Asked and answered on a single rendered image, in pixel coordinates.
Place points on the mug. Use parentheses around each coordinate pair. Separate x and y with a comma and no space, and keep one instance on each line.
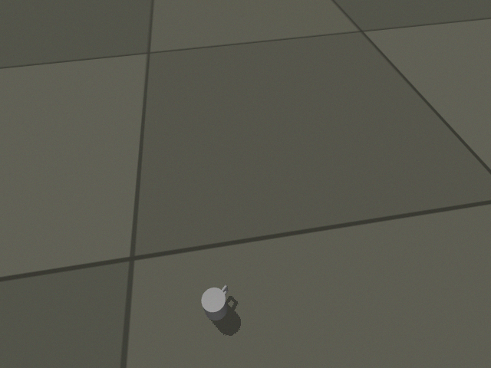
(214,303)

